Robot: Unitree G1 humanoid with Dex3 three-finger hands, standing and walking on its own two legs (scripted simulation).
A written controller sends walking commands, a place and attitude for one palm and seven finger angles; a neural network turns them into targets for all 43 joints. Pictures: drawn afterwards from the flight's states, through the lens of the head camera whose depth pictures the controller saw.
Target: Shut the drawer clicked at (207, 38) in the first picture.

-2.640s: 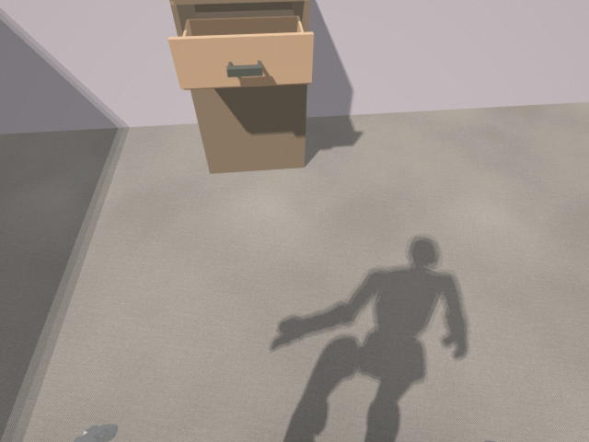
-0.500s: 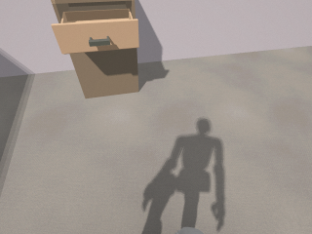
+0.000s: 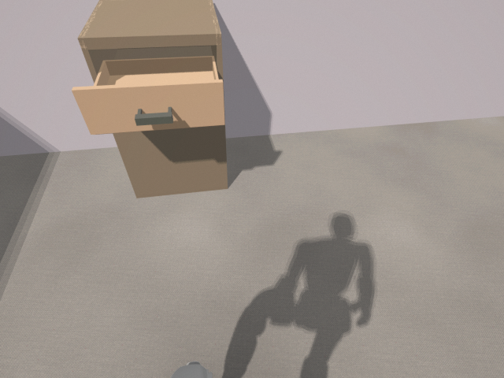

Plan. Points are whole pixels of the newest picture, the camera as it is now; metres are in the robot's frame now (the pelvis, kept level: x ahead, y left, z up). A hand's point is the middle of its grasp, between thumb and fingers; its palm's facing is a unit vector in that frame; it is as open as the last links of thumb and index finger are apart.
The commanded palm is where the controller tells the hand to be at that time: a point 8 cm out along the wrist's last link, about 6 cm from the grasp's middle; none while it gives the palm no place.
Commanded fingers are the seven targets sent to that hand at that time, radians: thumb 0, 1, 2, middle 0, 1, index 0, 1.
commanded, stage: walk to a spot facing it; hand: left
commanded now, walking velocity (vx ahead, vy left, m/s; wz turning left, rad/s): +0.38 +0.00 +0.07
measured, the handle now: (154, 114) +0.85 +0.36 -0.07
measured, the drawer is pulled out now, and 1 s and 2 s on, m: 0.28 0.28 0.28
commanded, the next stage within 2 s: turn to face it in 0.36 s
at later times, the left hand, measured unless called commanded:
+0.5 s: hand (155, 329) +0.25 +0.21 -0.17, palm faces -0.02 -0.98 -0.19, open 7.3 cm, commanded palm none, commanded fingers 0.00 0.90 0.90 -0.20 -0.30 -0.20 -0.30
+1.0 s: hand (170, 286) +0.35 +0.21 -0.19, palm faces +0.16 -0.98 -0.15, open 7.3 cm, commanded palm none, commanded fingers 0.00 0.90 0.90 -0.20 -0.30 -0.20 -0.30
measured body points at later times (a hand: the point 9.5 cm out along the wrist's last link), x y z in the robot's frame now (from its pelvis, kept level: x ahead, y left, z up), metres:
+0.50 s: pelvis +0.21 +0.03 +0.00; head +0.22 +0.02 +0.45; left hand +0.25 +0.26 -0.15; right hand +0.16 -0.21 -0.16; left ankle +0.16 +0.13 -0.74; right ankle +0.31 -0.12 -0.70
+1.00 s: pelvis +0.30 +0.03 -0.01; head +0.31 +0.05 +0.43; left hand +0.34 +0.26 -0.18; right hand +0.37 -0.22 -0.15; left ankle +0.32 +0.11 -0.74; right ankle +0.32 -0.11 -0.72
